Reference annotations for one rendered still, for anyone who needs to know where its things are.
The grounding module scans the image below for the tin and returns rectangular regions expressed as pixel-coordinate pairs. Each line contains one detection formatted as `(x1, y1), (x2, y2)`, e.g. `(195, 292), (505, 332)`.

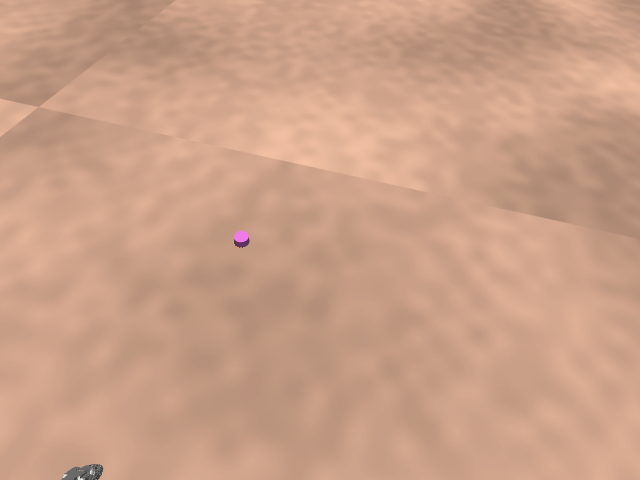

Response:
(234, 231), (249, 247)

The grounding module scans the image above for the left robot hand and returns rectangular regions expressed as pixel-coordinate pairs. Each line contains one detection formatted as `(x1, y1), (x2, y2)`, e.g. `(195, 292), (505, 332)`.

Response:
(61, 464), (103, 480)

